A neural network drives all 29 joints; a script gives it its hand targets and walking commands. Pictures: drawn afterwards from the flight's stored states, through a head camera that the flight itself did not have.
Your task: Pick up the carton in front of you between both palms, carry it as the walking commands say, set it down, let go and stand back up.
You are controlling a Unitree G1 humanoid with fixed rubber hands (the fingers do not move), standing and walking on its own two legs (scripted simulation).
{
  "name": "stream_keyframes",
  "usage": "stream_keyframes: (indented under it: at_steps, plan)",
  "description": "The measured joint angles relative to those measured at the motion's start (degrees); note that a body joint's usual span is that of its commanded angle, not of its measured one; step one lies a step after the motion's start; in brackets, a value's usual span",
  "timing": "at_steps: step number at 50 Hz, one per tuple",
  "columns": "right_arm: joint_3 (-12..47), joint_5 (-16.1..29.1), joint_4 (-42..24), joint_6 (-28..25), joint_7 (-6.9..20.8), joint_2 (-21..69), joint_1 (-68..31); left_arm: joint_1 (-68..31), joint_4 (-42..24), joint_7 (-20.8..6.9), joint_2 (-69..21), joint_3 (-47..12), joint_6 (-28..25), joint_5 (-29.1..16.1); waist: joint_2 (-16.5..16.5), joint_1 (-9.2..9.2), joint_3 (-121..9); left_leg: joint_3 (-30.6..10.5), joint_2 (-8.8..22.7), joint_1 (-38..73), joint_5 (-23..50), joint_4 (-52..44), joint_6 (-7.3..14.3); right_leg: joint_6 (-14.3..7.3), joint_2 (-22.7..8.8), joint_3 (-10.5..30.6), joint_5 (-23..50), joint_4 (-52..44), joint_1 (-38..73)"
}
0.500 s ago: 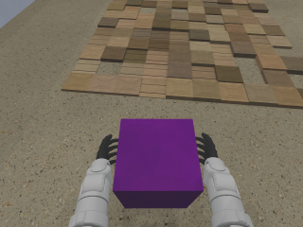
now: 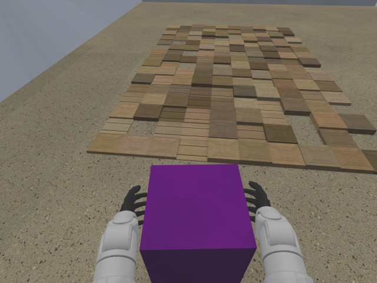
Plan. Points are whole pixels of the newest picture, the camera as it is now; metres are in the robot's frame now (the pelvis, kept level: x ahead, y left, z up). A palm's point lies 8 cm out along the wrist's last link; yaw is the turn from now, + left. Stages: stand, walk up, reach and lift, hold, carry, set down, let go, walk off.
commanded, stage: reach and lift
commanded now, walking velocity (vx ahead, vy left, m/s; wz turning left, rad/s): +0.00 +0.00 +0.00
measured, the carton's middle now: (195, 228) +0.30 +0.00 -0.05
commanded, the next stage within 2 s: hold in 0.78 s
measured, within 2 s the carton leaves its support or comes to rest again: neither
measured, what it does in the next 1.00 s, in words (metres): stands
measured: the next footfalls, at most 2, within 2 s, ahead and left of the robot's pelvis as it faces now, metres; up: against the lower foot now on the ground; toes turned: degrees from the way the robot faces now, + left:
none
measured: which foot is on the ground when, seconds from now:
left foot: down 0.00-1.00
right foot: down 0.00-1.00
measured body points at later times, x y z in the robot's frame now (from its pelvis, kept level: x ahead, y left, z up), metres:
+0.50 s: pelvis +0.01 +0.00 +0.01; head -0.01 +0.00 +0.45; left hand +0.31 +0.15 +0.02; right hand +0.32 -0.15 +0.03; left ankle +0.02 +0.13 -0.74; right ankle +0.02 -0.13 -0.74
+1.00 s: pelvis +0.01 +0.00 +0.01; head -0.04 +0.00 +0.45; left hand +0.31 +0.15 +0.05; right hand +0.31 -0.15 +0.05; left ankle +0.02 +0.13 -0.74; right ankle +0.02 -0.13 -0.74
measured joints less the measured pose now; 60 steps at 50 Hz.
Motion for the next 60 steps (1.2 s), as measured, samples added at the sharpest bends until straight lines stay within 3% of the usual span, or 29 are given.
stream_keyframes:
  at_steps: [11,47,60]
  plan:
    - [-0.59,-0.12,-1.65,0.21,0.13,0.40,-1.21,-1.39,-1.61,-0.25,-0.12,0.38,0.42,0.09,-0.01,-0.08,1.10,0.20,0.03,0.46,0.38,-0.65,0.07,0.09,-0.18,-0.09,0.40,-0.72,0.49]
    - [5.65,2.59,-11.46,7.35,-0.37,-0.97,4.00,4.14,-11.63,0.53,0.89,-5.70,7.32,-2.44,0.03,-0.05,1.02,0.33,0.56,7.91,1.88,-6.72,0.24,-0.18,-0.61,-0.38,1.91,-6.78,7.94]
    - [2.88,0.82,-8.93,8.38,0.42,-0.25,0.94,0.79,-8.88,-0.29,0.13,-3.04,8.43,-0.69,0.06,-0.22,2.69,0.55,0.35,7.78,1.94,-5.33,0.30,-0.03,-0.68,-0.49,1.92,-5.35,7.77]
